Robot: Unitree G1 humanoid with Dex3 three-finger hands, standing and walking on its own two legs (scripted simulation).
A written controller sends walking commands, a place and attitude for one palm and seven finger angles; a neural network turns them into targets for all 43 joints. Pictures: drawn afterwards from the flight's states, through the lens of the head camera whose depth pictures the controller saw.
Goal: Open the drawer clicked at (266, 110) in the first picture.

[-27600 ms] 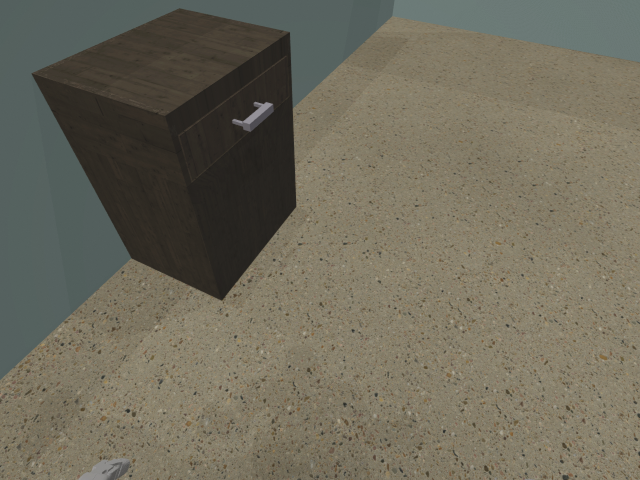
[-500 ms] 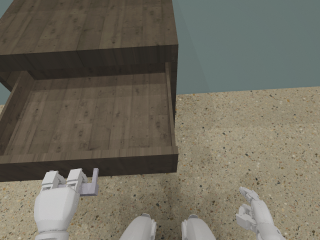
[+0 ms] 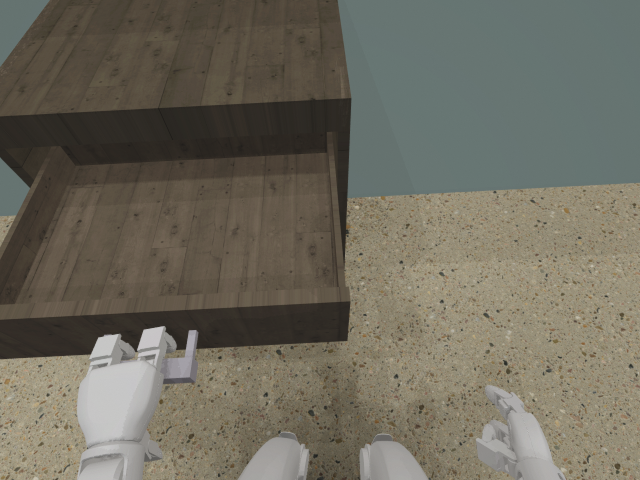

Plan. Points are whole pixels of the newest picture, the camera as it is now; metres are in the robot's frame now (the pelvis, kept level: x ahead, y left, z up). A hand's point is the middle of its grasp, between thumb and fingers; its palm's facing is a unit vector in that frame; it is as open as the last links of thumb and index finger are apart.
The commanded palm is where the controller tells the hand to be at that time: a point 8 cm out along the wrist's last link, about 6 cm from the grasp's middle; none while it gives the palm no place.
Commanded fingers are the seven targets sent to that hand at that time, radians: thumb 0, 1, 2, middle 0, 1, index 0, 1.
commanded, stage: lift the hand off the handle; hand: left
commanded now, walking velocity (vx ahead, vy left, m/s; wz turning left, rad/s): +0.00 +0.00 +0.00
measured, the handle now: (147, 355) +0.27 +0.26 -0.04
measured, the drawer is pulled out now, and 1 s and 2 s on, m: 0.30 0.30 0.30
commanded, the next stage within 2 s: none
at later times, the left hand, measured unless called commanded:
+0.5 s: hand (144, 395) +0.22 +0.25 -0.05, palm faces -0.03 -0.04 -1.00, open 13.5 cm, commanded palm +0.21 +0.24 +0.01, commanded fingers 0.00 -0.50 0.30 -0.30 -1.20 -0.30 -1.20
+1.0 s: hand (131, 388) +0.22 +0.25 -0.01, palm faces -0.03 -0.04 -1.00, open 13.4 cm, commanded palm +0.21 +0.25 +0.05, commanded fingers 0.00 -0.50 0.30 -0.30 -1.20 -0.30 -1.20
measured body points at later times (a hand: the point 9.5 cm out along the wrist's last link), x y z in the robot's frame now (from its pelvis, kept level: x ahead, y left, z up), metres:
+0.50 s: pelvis +0.00 +0.00 +0.01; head +0.08 -0.02 +0.45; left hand +0.22 +0.25 +0.01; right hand +0.20 -0.23 -0.11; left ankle +0.01 +0.11 -0.63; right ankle +0.03 -0.08 -0.63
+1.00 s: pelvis +0.01 +0.00 +0.03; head +0.07 -0.02 +0.48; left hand +0.22 +0.25 +0.04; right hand +0.22 -0.24 -0.08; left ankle +0.01 +0.11 -0.63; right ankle +0.03 -0.08 -0.63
